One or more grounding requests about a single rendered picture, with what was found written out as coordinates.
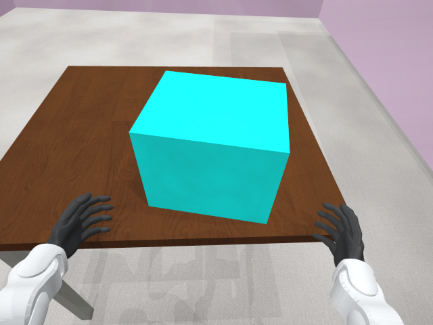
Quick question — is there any robot left hand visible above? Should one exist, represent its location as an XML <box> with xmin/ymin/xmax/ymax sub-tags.
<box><xmin>46</xmin><ymin>192</ymin><xmax>114</xmax><ymax>259</ymax></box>

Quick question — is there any robot right hand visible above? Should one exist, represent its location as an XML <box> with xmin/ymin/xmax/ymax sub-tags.
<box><xmin>312</xmin><ymin>202</ymin><xmax>365</xmax><ymax>267</ymax></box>

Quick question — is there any left robot forearm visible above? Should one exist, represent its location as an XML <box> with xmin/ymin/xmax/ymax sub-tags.
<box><xmin>0</xmin><ymin>244</ymin><xmax>68</xmax><ymax>325</ymax></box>

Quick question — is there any table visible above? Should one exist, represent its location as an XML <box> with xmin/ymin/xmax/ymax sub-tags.
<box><xmin>0</xmin><ymin>66</ymin><xmax>346</xmax><ymax>320</ymax></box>

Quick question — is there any carton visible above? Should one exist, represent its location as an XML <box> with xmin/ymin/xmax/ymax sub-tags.
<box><xmin>129</xmin><ymin>71</ymin><xmax>290</xmax><ymax>224</ymax></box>

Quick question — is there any right robot forearm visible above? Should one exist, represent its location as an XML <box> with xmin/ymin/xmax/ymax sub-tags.
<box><xmin>330</xmin><ymin>259</ymin><xmax>404</xmax><ymax>325</ymax></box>

